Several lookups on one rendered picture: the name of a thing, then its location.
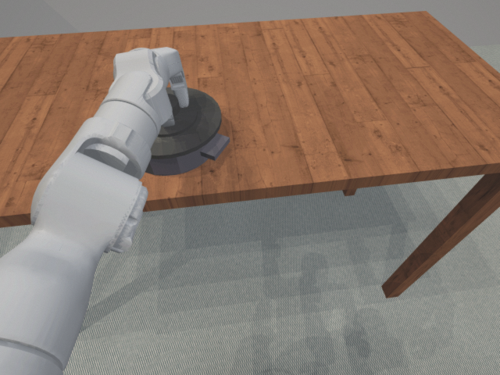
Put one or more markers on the knob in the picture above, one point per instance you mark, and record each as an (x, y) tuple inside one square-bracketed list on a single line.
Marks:
[(174, 103)]

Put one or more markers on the lid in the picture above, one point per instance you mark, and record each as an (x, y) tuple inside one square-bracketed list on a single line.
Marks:
[(195, 126)]

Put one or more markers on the pot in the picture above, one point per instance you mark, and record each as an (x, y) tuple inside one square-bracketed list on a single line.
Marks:
[(185, 163)]

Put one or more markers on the left robot upper arm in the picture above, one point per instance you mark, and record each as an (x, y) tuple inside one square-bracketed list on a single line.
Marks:
[(46, 280)]

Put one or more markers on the robot left hand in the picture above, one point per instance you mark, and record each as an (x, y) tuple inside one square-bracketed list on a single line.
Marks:
[(177, 79)]

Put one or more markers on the table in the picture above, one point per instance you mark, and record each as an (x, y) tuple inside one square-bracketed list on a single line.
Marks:
[(310, 105)]

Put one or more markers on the left robot forearm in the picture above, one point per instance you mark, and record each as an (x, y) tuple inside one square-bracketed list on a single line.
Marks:
[(128, 121)]

